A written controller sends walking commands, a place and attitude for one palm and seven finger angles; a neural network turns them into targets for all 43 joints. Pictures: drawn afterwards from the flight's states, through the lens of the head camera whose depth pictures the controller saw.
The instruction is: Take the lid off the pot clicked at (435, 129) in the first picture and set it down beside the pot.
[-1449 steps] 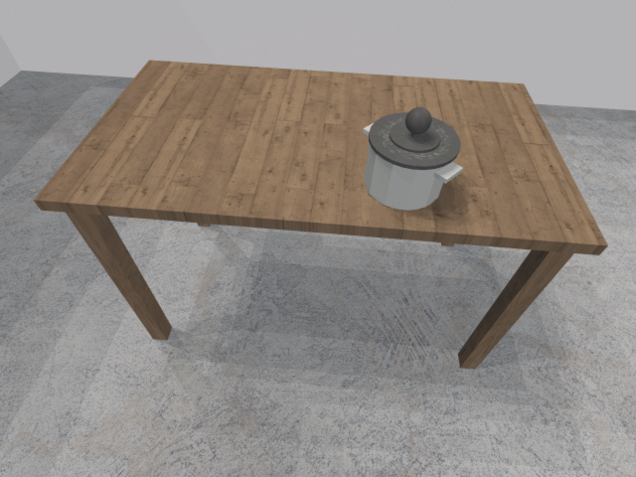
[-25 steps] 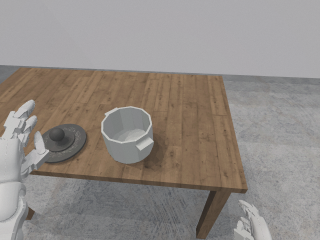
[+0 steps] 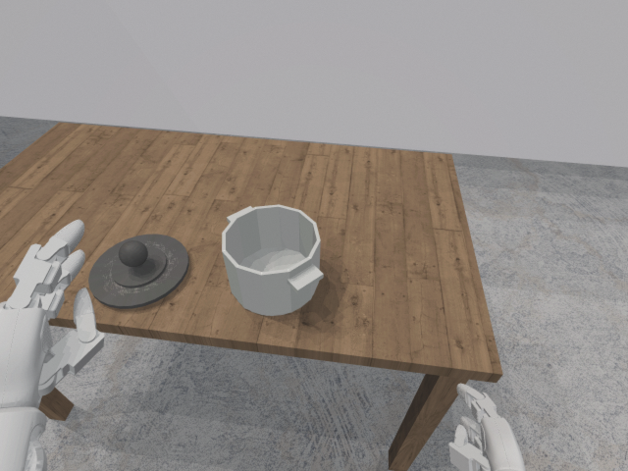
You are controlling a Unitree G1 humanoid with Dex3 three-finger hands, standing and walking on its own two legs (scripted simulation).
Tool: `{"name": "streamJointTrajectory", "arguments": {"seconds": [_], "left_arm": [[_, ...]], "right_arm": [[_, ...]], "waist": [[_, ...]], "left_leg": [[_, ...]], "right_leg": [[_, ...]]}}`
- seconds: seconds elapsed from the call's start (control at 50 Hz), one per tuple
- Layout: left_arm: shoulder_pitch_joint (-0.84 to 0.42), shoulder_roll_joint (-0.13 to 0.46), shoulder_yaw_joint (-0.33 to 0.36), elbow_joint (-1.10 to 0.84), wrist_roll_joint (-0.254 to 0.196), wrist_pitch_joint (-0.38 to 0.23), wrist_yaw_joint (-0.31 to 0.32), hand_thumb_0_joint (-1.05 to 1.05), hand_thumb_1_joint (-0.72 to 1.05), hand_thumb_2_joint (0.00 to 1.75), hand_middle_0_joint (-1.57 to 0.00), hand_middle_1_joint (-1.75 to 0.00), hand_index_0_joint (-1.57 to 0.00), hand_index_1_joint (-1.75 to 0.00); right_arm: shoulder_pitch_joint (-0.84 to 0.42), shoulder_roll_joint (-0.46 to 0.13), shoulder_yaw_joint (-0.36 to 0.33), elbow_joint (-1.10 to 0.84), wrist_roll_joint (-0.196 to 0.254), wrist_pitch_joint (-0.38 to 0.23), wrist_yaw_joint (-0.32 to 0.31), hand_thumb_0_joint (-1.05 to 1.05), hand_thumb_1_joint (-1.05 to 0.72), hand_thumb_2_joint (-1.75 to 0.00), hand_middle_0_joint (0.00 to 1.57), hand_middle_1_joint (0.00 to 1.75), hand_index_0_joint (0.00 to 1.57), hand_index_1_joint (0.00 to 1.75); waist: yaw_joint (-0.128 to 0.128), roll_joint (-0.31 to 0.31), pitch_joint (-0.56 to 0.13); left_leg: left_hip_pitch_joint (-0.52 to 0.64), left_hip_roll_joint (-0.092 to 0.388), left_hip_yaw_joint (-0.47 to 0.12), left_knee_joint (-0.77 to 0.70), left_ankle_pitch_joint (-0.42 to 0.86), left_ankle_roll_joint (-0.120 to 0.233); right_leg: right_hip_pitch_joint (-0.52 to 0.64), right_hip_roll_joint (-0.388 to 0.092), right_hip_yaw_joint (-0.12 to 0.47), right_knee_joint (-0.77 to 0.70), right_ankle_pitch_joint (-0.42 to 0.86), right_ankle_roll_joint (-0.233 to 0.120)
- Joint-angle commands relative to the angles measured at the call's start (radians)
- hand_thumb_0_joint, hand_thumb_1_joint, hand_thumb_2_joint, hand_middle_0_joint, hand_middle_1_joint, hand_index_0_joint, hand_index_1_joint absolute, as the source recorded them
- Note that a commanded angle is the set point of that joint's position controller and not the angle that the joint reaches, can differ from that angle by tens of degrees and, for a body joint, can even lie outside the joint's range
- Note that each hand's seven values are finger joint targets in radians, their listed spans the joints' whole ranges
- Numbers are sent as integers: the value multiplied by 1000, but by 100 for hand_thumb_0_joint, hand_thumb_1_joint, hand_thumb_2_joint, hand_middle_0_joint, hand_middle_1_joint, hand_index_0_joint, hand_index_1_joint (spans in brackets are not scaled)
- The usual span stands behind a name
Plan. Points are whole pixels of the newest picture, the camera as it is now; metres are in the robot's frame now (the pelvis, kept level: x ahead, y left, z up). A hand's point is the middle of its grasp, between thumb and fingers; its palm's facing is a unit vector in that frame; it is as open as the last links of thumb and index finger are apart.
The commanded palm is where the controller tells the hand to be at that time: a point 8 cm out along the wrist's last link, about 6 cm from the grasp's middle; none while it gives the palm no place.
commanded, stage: step back with the hand held close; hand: left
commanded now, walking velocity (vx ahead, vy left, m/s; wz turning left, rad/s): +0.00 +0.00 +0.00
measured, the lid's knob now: (133, 253) +0.45 +0.39 -0.03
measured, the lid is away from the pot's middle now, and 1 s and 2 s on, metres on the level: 0.26 0.26 0.26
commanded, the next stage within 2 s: stop stepping back and stand still in 1.54 s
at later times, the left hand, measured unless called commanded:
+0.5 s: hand (103, 358) +0.17 +0.23 +0.14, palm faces +0.17 -0.87 -0.47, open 7.4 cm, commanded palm +0.11 +0.29 +0.18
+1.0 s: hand (13, 451) +0.08 +0.25 +0.15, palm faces +0.36 -0.81 -0.47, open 7.4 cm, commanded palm +0.02 +0.30 +0.18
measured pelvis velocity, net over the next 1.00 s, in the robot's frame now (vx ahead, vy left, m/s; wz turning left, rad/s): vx -0.10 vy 0.01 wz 0.03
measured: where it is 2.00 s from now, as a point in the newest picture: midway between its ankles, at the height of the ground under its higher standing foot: outside the picture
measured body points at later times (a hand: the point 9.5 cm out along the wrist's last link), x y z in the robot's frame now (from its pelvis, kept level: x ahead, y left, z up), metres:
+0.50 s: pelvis -0.03 +0.01 +0.00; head +0.00 +0.03 +0.44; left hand +0.16 +0.28 +0.17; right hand +0.14 -0.23 -0.07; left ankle +0.00 +0.11 -0.74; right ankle -0.02 -0.15 -0.74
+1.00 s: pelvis -0.10 +0.01 -0.02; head -0.09 +0.03 +0.43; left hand +0.06 +0.29 +0.18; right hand +0.08 -0.21 -0.08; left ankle +0.00 +0.11 -0.74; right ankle -0.02 -0.15 -0.74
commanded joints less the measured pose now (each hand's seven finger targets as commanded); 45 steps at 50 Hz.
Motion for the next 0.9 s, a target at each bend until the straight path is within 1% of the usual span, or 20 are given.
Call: {"name": "streamJointTrajectory", "arguments": {"seconds": [0.0,0.08,0.1,0.14,0.16,0.18,0.22,0.28,0.38,0.4,0.42,0.46,0.54,0.6,0.68,0.7,0.74,0.8,0.84,0.88], "left_arm": [[-83,150,102,-216,8,-66,19,0,90,90,-20,-30,-20,-30],[-78,159,108,-242,11,-69,21,0,90,90,-20,-30,-20,-30],[-254,318,292,-286,-18,-139,30,0,90,90,-20,-30,-20,-30],[-126,232,225,-198,-7,-149,18,0,90,90,-20,-30,-20,-30],[-109,195,193,-183,-3,-145,7,0,90,90,-20,-30,-20,-30],[-94,173,171,-181,1,-144,-2,0,90,90,-20,-30,-20,-30],[-41,149,156,-179,5,-153,-10,0,90,90,-20,-30,-20,-30],[49,142,150,-225,11,-154,-16,0,90,90,-20,-30,-20,-30],[153,207,227,-314,7,-173,-6,0,90,90,-20,-30,-20,-30],[148,241,252,-349,8,-181,1,0,90,90,-20,-30,-20,-30],[173,222,244,-344,4,-183,3,0,90,90,-20,-30,-20,-30],[171,220,241,-346,0,-186,9,0,90,90,-20,-30,-20,-30],[128,210,232,-321,3,-198,23,0,90,90,-20,-30,-20,-30],[88,197,215,-285,5,-202,28,0,90,90,-20,-30,-20,-30],[41,184,187,-236,11,-206,33,0,90,90,-20,-30,-20,-30],[22,197,186,-249,14,-211,35,0,90,90,-20,-30,-20,-30],[4,189,179,-275,19,-216,40,0,90,90,-20,-30,-20,-30],[13,223,215,-325,25,-227,49,0,90,90,-20,-30,-20,-30],[42,193,211,-320,33,-234,49,0,90,90,-20,-30,-20,-30],[51,192,224,-308,42,-241,46,0,90,90,-20,-30,-20,-30]], "right_arm": [[-143,-122,-47,-166,2,-59,-8,0,-90,-90,20,30,20,30],[-147,-121,-45,-170,-3,-62,-6,0,-90,-90,20,30,20,30],[-100,-113,-27,-219,13,-37,-12,0,-90,-90,20,30,20,30],[-105,-101,-37,-170,0,-30,-16,0,-90,-90,20,30,20,30],[-100,-109,-45,-173,1,-25,-14,0,-90,-90,20,30,20,30],[-103,-114,-49,-180,2,-25,-14,0,-90,-90,20,30,20,30],[-104,-123,-54,-192,2,-27,-12,0,-90,-90,20,30,20,30],[-97,-125,-68,-216,7,-18,-3,0,-90,-90,20,30,20,30],[-99,-116,-81,-244,18,4,4,0,-90,-90,20,30,20,30],[-101,-122,-84,-252,19,5,3,0,-90,-90,20,30,20,30],[-95,-118,-83,-251,21,7,1,0,-90,-90,20,30,20,30],[-93,-120,-90,-255,28,0,-1,0,-90,-90,20,30,20,30],[-70,-135,-94,-251,31,-30,-10,0,-90,-90,20,30,20,30],[-61,-138,-94,-249,33,-48,-16,0,-90,-90,20,30,20,30],[-36,-138,-100,-235,27,-61,-16,0,-90,-90,20,30,20,30],[-34,-140,-99,-233,25,-64,-16,0,-90,-90,20,30,20,30],[-41,-140,-95,-233,20,-73,-16,0,-90,-90,20,30,20,30],[-55,-144,-92,-243,21,-86,-21,0,-90,-90,20,30,20,30],[-57,-144,-91,-252,26,-95,-19,0,-90,-90,20,30,20,30],[-53,-148,-96,-257,30,-100,-12,0,-90,-90,20,30,20,30]], "waist": [[-18,37,-49],[-9,38,-64],[-29,88,19],[-43,-82,9],[-49,-120,-18],[-52,-118,-49],[-46,-18,-109],[-40,50,-187],[-38,-2,-220],[-37,33,-223],[-39,41,-213],[-40,83,-186],[-52,118,-108],[-65,37,-64],[-79,-113,-26],[-83,-101,-25],[-83,-78,-25],[-69,57,-74],[-60,153,-88],[-56,188,-71]], "left_leg": [[77,40,-25,-88,144,5],[68,37,-26,-85,153,7],[28,49,-20,-85,45,25],[25,52,-29,-54,77,35],[36,58,-29,-45,125,36],[48,68,-24,-43,177,40],[57,82,-22,-52,280,47],[85,108,-28,-36,450,55],[36,126,-55,-37,497,56],[14,126,-65,-47,483,54],[-5,129,-69,-53,469,55],[-28,140,-72,-63,407,57],[-146,147,-100,-116,79,57],[-209,119,-107,-113,-169,50],[-191,74,-92,12,-273,39],[-173,69,-96,30,-277,37],[-186,80,-115,4,-254,45],[-248,134,-173,-136,-265,63],[-358,189,-205,-233,-403,82],[-515,206,-196,-264,-534,89]], "right_leg": [[-103,-2,-34,-68,133,-70],[-91,-4,-34,-64,143,-71],[-180,-44,70,-102,205,-65],[-198,-76,102,-96,340,-58],[-181,-83,104,-74,402,-52],[-168,-89,98,-54,446,-43],[-139,-85,71,-13,450,-32],[-129,-85,44,33,468,-19],[-120,-75,14,77,387,-14],[-108,-75,13,90,364,-17],[-112,-70,5,100,342,-16],[-139,-71,0,108,267,-11],[-158,-62,-10,115,134,-14],[-190,-77,22,77,80,-24],[-337,-134,119,-38,-97,-58],[-369,-147,132,-52,-138,-71],[-364,-134,112,-13,-87,-65],[-245,-71,27,115,-16,-26],[-136,-24,-21,232,-57,-6],[-25,-2,-42,308,-83,-5]]}}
